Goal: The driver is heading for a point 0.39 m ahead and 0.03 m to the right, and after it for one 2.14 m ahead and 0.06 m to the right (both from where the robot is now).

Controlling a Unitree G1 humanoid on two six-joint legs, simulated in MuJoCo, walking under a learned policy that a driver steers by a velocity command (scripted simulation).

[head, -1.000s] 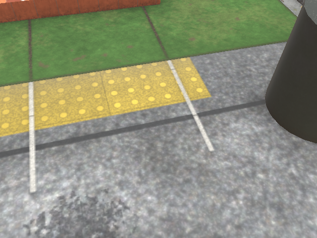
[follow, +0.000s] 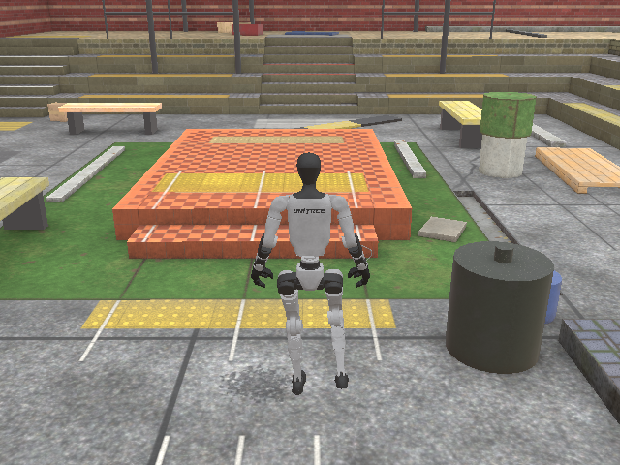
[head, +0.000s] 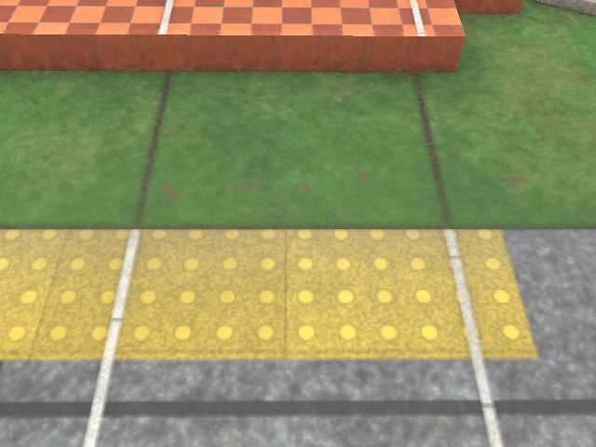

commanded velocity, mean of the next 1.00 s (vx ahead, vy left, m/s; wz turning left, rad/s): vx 0.25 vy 0.00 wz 0.13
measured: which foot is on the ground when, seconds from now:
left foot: down 0.00-0.36, up 0.38-0.70, down 0.72-1.00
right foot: up 0.00-0.32, down 0.34-1.00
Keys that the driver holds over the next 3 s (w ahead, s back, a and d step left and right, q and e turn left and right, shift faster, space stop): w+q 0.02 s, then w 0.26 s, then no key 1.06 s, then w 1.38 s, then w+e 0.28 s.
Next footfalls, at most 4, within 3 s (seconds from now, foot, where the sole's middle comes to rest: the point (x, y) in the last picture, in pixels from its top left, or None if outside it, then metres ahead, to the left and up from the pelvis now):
0.34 right None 0.37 -0.14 -0.77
0.72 left None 0.38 0.11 -0.77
2.12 right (334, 303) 0.81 -0.07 -0.77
2.66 left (234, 215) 1.09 0.20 -0.77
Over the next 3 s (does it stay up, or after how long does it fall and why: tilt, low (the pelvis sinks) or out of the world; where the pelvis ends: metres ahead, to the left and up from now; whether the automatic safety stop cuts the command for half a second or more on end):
stays up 1.10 0.11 0.01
